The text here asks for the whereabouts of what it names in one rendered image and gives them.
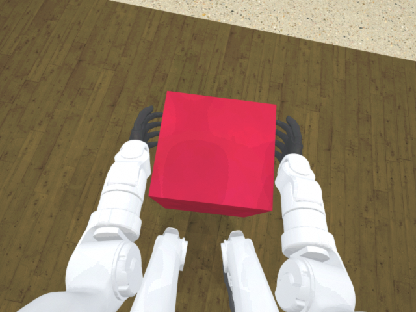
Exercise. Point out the carton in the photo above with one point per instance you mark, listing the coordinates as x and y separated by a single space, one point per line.
215 155

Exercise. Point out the right robot foot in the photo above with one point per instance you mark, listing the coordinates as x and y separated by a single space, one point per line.
231 302

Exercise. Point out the left robot shin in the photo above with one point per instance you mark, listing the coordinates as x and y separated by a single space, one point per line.
168 230

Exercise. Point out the left robot hand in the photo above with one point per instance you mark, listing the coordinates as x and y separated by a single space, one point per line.
141 126

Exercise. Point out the left robot upper arm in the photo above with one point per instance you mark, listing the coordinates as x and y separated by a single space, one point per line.
101 276

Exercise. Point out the left robot forearm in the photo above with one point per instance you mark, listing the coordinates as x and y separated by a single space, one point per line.
118 213

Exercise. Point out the right robot forearm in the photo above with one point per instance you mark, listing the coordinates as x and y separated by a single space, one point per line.
304 218

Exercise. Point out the right robot hand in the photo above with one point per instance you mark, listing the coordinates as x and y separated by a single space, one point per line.
293 139

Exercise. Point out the right robot upper arm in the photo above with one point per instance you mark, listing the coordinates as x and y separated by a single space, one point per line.
307 285

